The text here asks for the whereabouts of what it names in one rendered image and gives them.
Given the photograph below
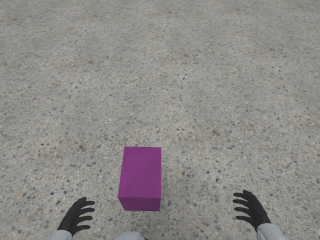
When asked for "right robot forearm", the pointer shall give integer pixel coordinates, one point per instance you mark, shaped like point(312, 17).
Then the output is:
point(268, 231)

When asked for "carton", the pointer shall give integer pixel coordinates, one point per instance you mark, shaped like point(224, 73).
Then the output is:
point(140, 179)

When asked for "robot left hand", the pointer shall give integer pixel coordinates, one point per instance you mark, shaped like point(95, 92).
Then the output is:
point(71, 220)

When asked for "left robot forearm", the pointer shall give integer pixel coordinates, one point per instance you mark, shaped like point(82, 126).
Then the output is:
point(60, 235)

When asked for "robot right hand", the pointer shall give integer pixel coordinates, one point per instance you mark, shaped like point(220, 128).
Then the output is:
point(256, 212)

